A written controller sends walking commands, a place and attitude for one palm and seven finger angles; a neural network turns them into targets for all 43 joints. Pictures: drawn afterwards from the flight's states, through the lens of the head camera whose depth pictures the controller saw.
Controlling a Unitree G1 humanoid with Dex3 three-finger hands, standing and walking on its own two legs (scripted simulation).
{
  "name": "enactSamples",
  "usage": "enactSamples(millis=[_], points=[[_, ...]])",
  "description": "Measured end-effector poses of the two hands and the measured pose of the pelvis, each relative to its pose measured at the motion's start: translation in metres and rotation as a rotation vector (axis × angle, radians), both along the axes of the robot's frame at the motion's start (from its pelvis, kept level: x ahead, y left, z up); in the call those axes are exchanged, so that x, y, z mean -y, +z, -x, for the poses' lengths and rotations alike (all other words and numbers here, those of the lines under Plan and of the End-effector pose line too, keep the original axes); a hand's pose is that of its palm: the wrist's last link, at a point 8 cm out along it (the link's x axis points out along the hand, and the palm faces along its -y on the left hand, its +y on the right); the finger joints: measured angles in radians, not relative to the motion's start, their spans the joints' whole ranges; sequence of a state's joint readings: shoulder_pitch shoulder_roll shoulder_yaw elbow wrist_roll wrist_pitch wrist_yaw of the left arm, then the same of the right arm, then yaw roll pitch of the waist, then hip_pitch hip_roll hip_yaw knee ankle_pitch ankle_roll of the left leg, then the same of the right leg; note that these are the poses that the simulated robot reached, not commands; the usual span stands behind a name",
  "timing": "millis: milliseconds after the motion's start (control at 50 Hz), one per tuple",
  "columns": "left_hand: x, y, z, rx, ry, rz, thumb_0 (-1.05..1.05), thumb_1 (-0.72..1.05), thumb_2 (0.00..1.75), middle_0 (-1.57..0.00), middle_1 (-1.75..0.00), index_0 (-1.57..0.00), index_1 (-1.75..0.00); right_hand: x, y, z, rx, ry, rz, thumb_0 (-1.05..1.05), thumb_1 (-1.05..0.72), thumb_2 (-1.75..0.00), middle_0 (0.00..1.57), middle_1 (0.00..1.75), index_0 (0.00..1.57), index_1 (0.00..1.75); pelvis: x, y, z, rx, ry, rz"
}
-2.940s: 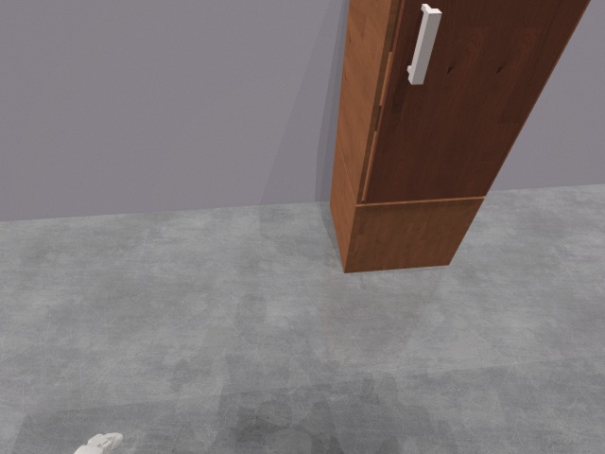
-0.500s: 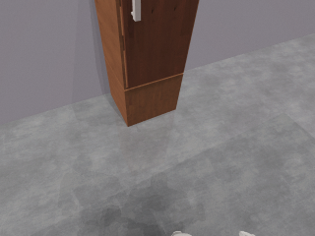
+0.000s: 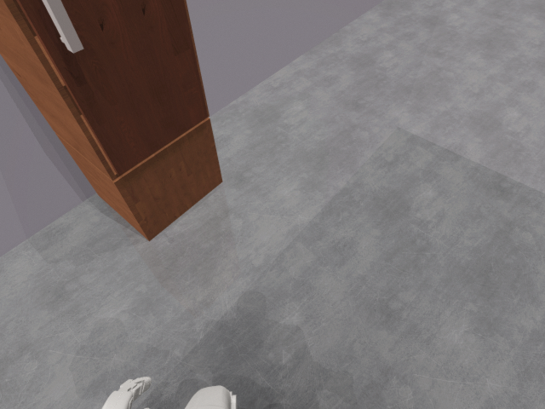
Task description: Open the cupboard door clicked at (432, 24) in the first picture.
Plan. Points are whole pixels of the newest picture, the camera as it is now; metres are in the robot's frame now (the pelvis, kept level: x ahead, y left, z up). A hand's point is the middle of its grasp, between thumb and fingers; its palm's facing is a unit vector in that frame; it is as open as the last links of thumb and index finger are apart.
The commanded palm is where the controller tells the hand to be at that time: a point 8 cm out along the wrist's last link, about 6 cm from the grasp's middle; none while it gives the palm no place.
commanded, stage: walk to a spot facing it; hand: left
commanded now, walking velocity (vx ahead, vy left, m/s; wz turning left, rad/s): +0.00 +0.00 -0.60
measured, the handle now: (54, 13) +0.83 +0.50 +0.16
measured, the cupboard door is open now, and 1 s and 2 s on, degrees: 0 0 0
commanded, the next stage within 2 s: turn to face it in 1.62 s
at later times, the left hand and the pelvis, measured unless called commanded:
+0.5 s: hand (164, 373) +0.19 +0.20 -0.16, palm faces -0.30 -0.95 -0.13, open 7.4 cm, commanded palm none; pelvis +0.07 +0.04 +0.02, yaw -19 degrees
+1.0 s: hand (252, 276) +0.38 +0.06 -0.16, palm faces -0.51 -0.83 -0.21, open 7.3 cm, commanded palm none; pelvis +0.22 -0.07 +0.01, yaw -33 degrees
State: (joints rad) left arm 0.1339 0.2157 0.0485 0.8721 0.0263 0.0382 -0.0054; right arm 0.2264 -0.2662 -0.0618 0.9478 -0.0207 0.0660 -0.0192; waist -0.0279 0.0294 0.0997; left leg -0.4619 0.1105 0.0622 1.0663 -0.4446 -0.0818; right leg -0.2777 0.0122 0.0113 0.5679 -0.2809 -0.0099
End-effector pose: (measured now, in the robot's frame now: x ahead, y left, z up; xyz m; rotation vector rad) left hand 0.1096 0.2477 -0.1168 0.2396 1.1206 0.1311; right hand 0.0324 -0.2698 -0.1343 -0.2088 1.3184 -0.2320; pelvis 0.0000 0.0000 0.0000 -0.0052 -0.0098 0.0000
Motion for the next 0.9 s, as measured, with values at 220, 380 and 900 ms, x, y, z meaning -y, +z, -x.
enactSamples(millis=[220,380,900], points=[[-0.025,-0.028,-0.012,-0.059,-0.084,0.07,0.01,0.91,0.9,-0.2,-0.3,-0.2,-0.3,-0.038,0.02,-0.008,0.158,-0.063,0.056,0.0,-0.91,-0.9,0.2,0.3,0.2,0.3,-0.037,-0.007,-0.01,-0.011,-0.137,0.016],[-0.03,-0.013,-0.052,-0.088,-0.172,0.102,0.01,0.91,0.9,-0.2,-0.3,-0.19,-0.29,-0.078,0.036,0.045,0.043,-0.211,0.028,0.0,-0.91,-0.9,0.2,0.3,0.2,0.3,-0.047,0.016,-0.04,-0.011,-0.245,0.045],[0.16,-0.017,-0.276,-0.018,-0.541,0.069,0.0,0.91,0.9,-0.2,-0.3,-0.2,-0.29,-0.01,-0.004,-0.021,-0.014,-0.588,-0.072,0.01,-0.91,-0.9,0.2,0.3,0.2,0.3,0.061,-0.002,-0.183,0.009,-0.546,0.015]])
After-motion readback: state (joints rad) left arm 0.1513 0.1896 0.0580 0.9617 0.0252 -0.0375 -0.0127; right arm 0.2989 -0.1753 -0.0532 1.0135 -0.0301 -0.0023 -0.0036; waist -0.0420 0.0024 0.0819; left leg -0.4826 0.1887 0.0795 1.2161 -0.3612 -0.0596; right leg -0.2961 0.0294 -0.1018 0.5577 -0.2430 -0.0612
